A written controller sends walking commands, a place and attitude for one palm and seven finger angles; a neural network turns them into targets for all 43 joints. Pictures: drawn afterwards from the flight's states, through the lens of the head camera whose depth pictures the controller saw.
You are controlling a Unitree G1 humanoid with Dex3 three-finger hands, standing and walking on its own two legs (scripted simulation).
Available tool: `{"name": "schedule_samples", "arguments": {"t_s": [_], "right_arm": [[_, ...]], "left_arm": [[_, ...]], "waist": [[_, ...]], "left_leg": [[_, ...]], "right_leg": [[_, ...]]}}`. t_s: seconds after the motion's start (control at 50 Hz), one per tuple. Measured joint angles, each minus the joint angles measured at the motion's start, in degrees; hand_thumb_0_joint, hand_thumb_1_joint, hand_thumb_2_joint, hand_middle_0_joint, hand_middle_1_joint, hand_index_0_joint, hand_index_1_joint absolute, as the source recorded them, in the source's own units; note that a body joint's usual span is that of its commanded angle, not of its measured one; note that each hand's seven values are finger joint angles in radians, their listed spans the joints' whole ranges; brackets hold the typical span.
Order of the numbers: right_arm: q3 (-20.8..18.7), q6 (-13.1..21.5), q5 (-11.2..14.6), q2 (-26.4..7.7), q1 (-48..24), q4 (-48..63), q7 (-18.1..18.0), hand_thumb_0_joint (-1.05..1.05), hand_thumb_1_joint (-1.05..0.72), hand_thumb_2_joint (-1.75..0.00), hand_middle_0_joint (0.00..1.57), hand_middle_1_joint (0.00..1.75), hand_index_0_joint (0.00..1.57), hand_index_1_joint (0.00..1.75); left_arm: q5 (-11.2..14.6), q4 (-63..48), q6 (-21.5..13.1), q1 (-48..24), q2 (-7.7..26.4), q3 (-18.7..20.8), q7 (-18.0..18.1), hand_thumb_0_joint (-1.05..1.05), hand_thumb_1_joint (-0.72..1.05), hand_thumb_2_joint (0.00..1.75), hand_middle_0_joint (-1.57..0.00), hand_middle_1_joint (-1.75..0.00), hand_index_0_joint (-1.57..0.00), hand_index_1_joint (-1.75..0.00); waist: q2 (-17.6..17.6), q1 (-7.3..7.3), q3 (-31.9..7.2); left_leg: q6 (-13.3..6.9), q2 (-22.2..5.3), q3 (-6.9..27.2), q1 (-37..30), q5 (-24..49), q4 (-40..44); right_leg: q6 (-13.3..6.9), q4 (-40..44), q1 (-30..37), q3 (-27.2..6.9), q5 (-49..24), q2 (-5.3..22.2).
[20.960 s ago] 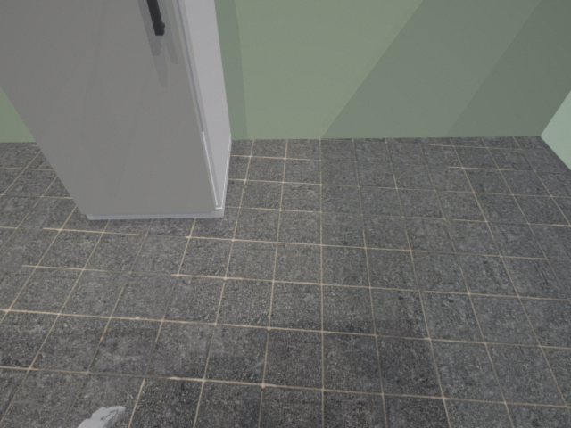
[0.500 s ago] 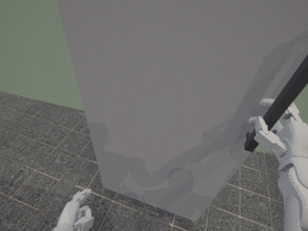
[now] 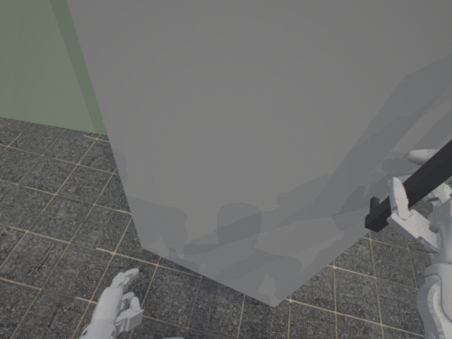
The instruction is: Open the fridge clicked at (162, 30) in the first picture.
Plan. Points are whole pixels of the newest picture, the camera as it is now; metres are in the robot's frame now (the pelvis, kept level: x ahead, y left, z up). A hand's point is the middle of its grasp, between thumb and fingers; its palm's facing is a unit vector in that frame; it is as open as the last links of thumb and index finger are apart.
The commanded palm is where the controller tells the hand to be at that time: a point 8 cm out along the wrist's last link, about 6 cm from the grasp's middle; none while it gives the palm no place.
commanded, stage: walk backward, drawing the door open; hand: right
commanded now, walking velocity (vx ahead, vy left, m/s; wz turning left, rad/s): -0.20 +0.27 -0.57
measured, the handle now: (444, 151) +0.32 -0.20 +0.26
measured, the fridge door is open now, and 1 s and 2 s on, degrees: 15 46 76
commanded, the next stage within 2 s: stop walking and hold the door back in 1.70 s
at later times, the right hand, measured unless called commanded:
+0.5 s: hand (367, 320) +0.14 -0.10 +0.19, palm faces +0.42 +0.85 -0.31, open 7.5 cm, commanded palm +0.09 -0.13 +0.20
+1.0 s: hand out of the picture +0.05 +0.02 +0.18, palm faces +0.74 +0.62 -0.27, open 7.5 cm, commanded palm -0.01 +0.00 +0.18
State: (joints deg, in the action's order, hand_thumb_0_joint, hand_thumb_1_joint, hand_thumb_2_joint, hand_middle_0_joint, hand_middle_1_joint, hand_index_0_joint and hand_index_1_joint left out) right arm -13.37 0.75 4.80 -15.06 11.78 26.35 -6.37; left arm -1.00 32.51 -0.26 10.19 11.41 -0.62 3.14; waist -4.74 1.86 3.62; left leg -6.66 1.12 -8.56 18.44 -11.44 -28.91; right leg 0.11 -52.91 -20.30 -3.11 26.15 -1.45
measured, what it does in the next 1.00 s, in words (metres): steps to the left, turning right: right foot, then left foot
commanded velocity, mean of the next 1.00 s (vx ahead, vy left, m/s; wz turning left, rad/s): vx -0.15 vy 0.36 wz -0.72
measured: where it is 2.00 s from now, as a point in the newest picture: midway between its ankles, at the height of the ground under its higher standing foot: outside the picture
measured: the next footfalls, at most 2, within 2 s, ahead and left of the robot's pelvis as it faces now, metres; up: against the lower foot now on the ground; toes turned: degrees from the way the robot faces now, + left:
right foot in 0.26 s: -0.05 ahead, -0.10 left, +0.00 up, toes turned -17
left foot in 0.54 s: +0.04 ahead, +0.27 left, +0.00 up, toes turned -23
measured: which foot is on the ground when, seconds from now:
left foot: down 0.00-0.26, up 0.28-0.52, down 0.54-0.82, up 0.84-1.00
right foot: up 0.00-0.24, down 0.26-0.56, up 0.58-0.80, down 0.82-1.00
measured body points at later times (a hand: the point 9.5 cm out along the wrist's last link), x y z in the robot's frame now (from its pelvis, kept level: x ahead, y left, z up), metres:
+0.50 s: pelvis -0.07 +0.13 +0.00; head -0.02 +0.11 +0.44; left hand +0.15 +0.26 -0.11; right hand +0.11 -0.14 +0.20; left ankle +0.01 +0.26 -0.70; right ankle -0.08 -0.09 -0.73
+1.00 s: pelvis -0.06 +0.34 +0.01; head -0.02 +0.27 +0.45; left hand +0.21 +0.37 -0.09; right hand +0.00 -0.01 +0.20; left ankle +0.09 +0.40 -0.64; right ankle -0.13 +0.19 -0.73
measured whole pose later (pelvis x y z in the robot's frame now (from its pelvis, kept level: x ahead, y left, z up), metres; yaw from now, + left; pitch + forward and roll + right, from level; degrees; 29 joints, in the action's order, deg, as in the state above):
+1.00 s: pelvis -0.06 +0.34 +0.01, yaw -43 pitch -3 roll +3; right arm -8.8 4.3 -0.3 -17.0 1.6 28.6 -1.7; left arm -1.8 35.1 -7.0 7.0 7.1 0.6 2.3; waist -1.3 0.5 13.0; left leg 3.0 0.5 -0.8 33.9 -19.5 -63.7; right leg 2.8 -28.6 -15.8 -1.8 10.3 7.1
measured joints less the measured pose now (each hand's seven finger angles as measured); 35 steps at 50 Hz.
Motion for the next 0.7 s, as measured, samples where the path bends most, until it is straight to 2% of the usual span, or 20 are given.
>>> {"name": "schedule_samples", "arguments": {"t_s": [0.06,0.12,0.22,0.24,0.26,0.28,0.3,0.34,0.38,0.42,0.48,0.54,0.56,0.58,0.62,0.66,0.7], "right_arm": [[1.14,0.62,-1.19,0.23,0.02,2.00,-0.01,-0.11,-0.60,-0.75,0.46,1.40,0.21,1.37],[3.11,-0.12,-3.25,0.38,0.70,4.59,-0.37,-0.12,-0.61,-0.72,0.45,1.40,0.21,1.32],[7.22,-2.41,-6.00,-0.70,1.19,8.46,-0.15,-0.14,-0.61,-0.68,0.43,1.40,0.20,1.21],[7.92,-2.81,-6.37,-0.88,1.21,9.17,-0.08,-0.14,-0.61,-0.68,0.43,1.40,0.19,1.19],[8.37,-3.25,-6.58,-1.04,1.28,10.04,-0.15,-0.14,-0.61,-0.67,0.43,1.40,0.19,1.16],[8.43,-3.05,-6.56,-1.44,0.97,10.01,-0.21,-0.15,-0.61,-0.67,0.43,1.40,0.18,1.14],[8.62,-2.26,-6.50,-1.60,0.38,9.04,-0.10,-0.15,-0.61,-0.67,0.43,1.40,0.17,1.13],[9.27,-1.00,-6.44,-1.51,-0.82,6.94,0.91,-0.15,-0.61,-0.67,0.43,1.40,0.17,1.13],[9.72,-0.67,-6.23,-1.69,-1.74,6.29,2.19,-0.14,-0.61,-0.68,0.42,1.40,0.17,1.14],[9.74,0.19,-6.34,-1.41,-2.58,6.30,3.04,-0.13,-0.60,-0.70,0.42,1.40,0.17,1.15],[8.64,0.58,-6.01,-1.27,-3.70,6.80,3.42,-0.14,-0.59,-0.73,0.44,1.40,0.18,1.17],[5.99,1.12,-4.53,-1.94,-4.84,6.13,2.94,-0.15,-0.58,-0.76,0.47,1.40,0.16,1.19],[4.90,1.48,-4.24,-1.45,-5.32,5.62,2.61,-0.15,-0.58,-0.77,0.48,1.40,0.16,1.20],[4.17,1.65,-4.04,-0.67,-5.66,5.17,2.31,-0.15,-0.58,-0.77,0.49,1.40,0.15,1.22],[3.92,1.87,-3.67,-0.15,-6.09,4.22,2.42,-0.14,-0.58,-0.79,0.49,1.40,0.15,1.23],[4.16,2.34,-3.61,0.03,-5.52,4.08,2.91,-0.14,-0.58,-0.79,0.49,1.40,0.15,1.25],[4.65,2.89,-3.69,0.17,-4.78,4.55,3.44,-0.13,-0.58,-0.80,0.48,1.41,0.16,1.26]], "left_arm": [[0.01,0.27,0.23,-0.11,0.15,0.34,0.81,0.01,0.90,0.90,-0.20,-0.30,-0.20,-0.30],[-0.13,0.00,0.45,0.51,-0.08,0.23,1.50,0.02,0.90,0.90,-0.20,-0.30,-0.20,-0.30],[-0.40,-0.32,-0.82,1.85,-0.81,-0.09,2.01,0.02,0.90,0.90,-0.20,-0.30,-0.20,-0.30],[-0.44,-0.65,-1.46,2.19,-0.81,-0.12,2.00,0.02,0.90,0.90,-0.20,-0.30,-0.20,-0.30],[-0.42,-1.25,-2.22,2.47,-0.66,-0.11,1.97,0.02,0.90,0.90,-0.20,-0.30,-0.20,-0.30],[-0.61,-1.26,-2.79,2.24,-1.30,0.13,1.95,0.01,0.90,0.90,-0.20,-0.30,-0.20,-0.30],[-0.92,-1.22,-3.17,2.23,-1.99,0.36,1.86,0.01,0.90,0.90,-0.20,-0.30,-0.20,-0.30],[-1.31,-0.39,-3.56,2.56,-3.19,0.32,1.22,0.01,0.90,0.90,-0.20,-0.30,-0.20,-0.30],[-1.13,0.70,-4.25,2.68,-4.10,-0.01,0.32,0.01,0.90,0.90,-0.20,-0.30,-0.20,-0.30],[-0.97,1.77,-5.17,2.13,-4.46,-0.19,-0.44,0.01,0.90,0.90,-0.20,-0.30,-0.20,-0.30],[-0.41,2.57,-5.93,1.11,-4.71,0.17,-1.14,0.01,0.90,0.90,-0.21,-0.30,-0.20,-0.30],[0.26,2.81,-6.40,0.13,-4.70,0.76,-1.51,0.01,0.90,0.90,-0.21,-0.30,-0.20,-0.30],[0.62,3.18,-6.40,-0.95,-4.09,0.99,-1.62,0.01,0.90,0.90,-0.21,-0.30,-0.20,-0.30],[0.96,3.79,-6.08,-2.29,-3.23,1.39,-1.60,0.01,0.90,0.90,-0.21,-0.30,-0.20,-0.30],[1.37,4.99,-5.60,-3.78,-1.89,2.40,-0.97,0.01,0.90,0.90,-0.21,-0.30,-0.20,-0.30],[1.18,5.41,-5.18,-4.24,-0.98,3.20,-0.17,0.02,0.90,0.90,-0.20,-0.30,-0.20,-0.30],[0.65,4.66,-4.92,-4.00,-0.37,3.59,0.69,0.02,0.90,0.90,-0.20,-0.30,-0.20,-0.30]], "waist": [[1.41,0.19,1.22],[2.80,0.58,1.16],[3.96,1.23,-0.57],[3.70,1.25,-1.02],[2.97,1.19,-1.46],[3.48,1.22,-1.15],[3.59,1.48,-0.36],[2.75,2.40,1.10],[1.89,2.17,2.00],[1.45,0.65,2.99],[1.64,-1.24,4.06],[2.02,-1.90,3.63],[1.07,-2.03,4.24],[-0.13,-1.36,5.31],[0.17,-0.30,6.21],[1.93,-0.34,6.25],[3.41,-0.05,6.21]], "left_leg": [[-0.72,-0.90,-1.82,0.63,0.86,-0.09],[-1.45,-1.53,-3.97,0.95,1.37,0.12],[-2.18,-1.94,-8.64,2.20,2.42,0.95],[-1.60,-1.91,-9.48,3.01,2.25,0.30],[1.09,-1.79,-9.99,4.67,1.07,-1.98],[5.10,-2.19,-8.22,7.31,-3.17,-7.49],[7.38,-1.76,-4.66,9.90,-6.81,-15.49],[8.72,-0.13,0.90,13.05,-9.92,-29.44],[9.36,0.72,4.05,14.36,-11.25,-35.17],[9.62,0.28,6.40,13.47,-10.54,-32.55],[10.17,-1.10,9.30,7.53,-10.71,-20.40],[10.67,-1.96,9.61,-1.15,-8.74,-5.98],[10.03,-1.12,8.59,-2.07,-4.43,-3.78],[8.85,-0.38,7.03,-2.13,-3.58,-4.51],[6.74,-1.48,4.42,-1.96,-4.75,-6.02],[5.42,-2.90,3.01,-2.11,-5.16,-5.84],[4.56,-3.75,1.08,-2.62,-4.44,-4.57]], "right_leg": [[0.51,-6.96,-4.56,2.68,-0.26,0.07],[0.46,-5.33,-4.79,5.67,-1.29,1.60],[-0.05,7.68,0.58,9.82,-3.15,4.37],[-0.20,12.56,2.63,10.24,-4.89,4.75],[-0.94,18.18,4.77,9.57,-6.63,5.16],[-0.77,18.99,4.55,9.28,-7.36,4.81],[-0.16,18.80,4.32,8.36,-7.88,4.61],[1.34,20.52,4.65,4.56,-9.99,5.00],[2.68,23.39,4.55,0.88,-12.93,6.30],[4.07,25.40,4.10,-1.36,-15.08,7.97],[6.55,26.14,2.86,-3.94,-16.59,9.51],[7.81,23.57,-0.44,-7.21,-16.28,9.67],[6.60,21.62,-1.62,-8.47,-15.36,10.23],[4.80,17.38,-3.34,-9.07,-10.61,10.27],[2.61,1.54,-8.27,-5.87,0.04,7.12],[2.06,-11.72,-10.69,-0.69,3.85,4.27],[2.11,-14.26,-9.76,4.61,4.46,3.15]]}}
